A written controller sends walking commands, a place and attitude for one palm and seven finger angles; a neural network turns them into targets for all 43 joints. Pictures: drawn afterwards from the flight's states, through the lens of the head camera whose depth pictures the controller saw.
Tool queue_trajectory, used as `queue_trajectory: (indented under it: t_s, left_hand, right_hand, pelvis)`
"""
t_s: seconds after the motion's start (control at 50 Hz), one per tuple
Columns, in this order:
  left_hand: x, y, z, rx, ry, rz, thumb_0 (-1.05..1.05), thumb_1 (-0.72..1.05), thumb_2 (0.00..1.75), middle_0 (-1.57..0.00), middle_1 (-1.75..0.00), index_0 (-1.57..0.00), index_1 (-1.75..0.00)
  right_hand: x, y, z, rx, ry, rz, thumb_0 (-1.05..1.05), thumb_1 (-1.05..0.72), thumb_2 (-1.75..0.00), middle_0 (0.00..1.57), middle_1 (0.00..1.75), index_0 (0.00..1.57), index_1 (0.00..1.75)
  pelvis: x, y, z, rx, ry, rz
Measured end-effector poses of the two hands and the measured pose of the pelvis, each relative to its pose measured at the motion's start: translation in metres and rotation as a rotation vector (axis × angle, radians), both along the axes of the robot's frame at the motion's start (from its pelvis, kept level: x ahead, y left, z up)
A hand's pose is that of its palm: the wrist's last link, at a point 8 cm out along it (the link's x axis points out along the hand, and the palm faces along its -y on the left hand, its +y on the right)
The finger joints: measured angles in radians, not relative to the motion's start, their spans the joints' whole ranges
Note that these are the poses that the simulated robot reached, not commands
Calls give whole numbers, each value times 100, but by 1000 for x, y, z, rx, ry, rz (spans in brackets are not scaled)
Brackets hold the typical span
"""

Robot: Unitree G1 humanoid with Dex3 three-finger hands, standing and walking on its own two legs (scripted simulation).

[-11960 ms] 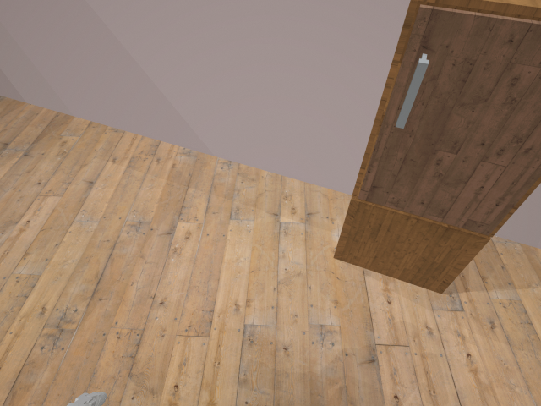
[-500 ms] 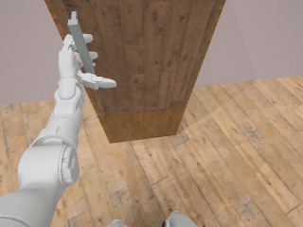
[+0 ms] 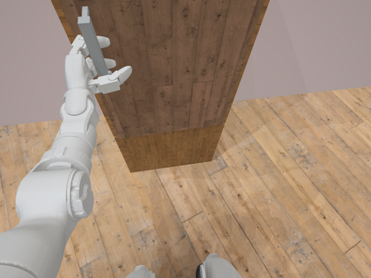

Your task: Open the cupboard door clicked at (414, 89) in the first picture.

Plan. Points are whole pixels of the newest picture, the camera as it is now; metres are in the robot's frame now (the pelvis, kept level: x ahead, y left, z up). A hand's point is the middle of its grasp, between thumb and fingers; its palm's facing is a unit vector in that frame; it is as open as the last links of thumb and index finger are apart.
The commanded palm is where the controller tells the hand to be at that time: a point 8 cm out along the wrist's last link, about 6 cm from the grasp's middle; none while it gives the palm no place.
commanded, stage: close the thumb around the handle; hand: left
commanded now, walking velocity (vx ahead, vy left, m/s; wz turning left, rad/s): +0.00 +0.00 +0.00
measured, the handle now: (97, 51) +0.58 +0.14 +0.12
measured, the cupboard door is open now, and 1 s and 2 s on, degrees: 1 23 36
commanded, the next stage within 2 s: pull the door open along its arc in 0.28 s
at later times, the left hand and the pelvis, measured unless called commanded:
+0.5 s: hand (110, 74) +0.52 +0.11 +0.11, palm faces +0.07 -1.00 -0.02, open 5.8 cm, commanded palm +0.48 +0.16 +0.11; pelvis +0.00 +0.00 +0.00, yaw +0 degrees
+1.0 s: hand (137, 119) +0.40 +0.06 +0.11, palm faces +0.23 -0.97 +0.07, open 6.1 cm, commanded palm +0.35 +0.11 +0.11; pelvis +0.01 -0.01 +0.02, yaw -1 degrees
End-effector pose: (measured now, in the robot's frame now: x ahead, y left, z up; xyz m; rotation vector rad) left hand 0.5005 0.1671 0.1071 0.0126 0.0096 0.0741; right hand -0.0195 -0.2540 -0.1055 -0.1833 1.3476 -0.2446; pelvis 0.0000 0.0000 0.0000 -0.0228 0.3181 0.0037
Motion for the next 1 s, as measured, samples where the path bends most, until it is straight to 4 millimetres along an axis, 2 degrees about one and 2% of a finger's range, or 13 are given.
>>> queue_trajectory:
  t_s: [0.14,0.22,0.5,0.6,0.72,0.84,1.0]
  left_hand:
    - [0,0,0,-2,-4,6,0,58,76,-35,-130,-35,-132]
    - [-1,-1,-1,-1,-8,11,0,73,82,-35,-131,-34,-132]
    - [-3,-1,-1,5,-10,1,0,74,80,-34,-132,-32,-134]
    - [-13,-2,-1,3,-19,-17,0,73,80,-34,-132,-32,-133]
    - [-42,-9,-2,-7,-35,-40,0,72,78,-34,-133,-31,-133]
    - [-84,-25,-2,-15,-40,-58,0,70,76,-35,-134,-32,-133]
    - [-134,-63,0,-80,-6,161,1,69,78,-33,-131,-35,-130]
  right_hand:
    - [-9,3,0,5,20,-7,0,-91,-90,20,30,20,30]
    - [-9,4,-1,10,25,-8,0,-91,-90,20,30,20,30]
    - [8,1,-1,9,-14,-2,0,-91,-90,20,30,20,30]
    - [20,-1,1,17,-54,-18,0,-91,-90,20,30,20,30]
    - [45,-2,5,38,-128,-17,0,-91,-90,20,30,20,30]
    - [87,-2,12,52,-259,9,0,-91,-90,20,30,20,30]
    - [153,8,25,71,-423,122,0,-91,-90,20,30,19,30]
  pelvis:
    - [0,2,-1,-1,4,-1]
    - [1,3,-1,-2,4,-1]
    - [5,0,1,2,0,-9]
    - [9,-1,4,6,-15,-24]
    - [15,-3,11,10,-48,-35]
    - [18,-6,16,16,-94,-39]
    - [15,-12,20,23,-156,-19]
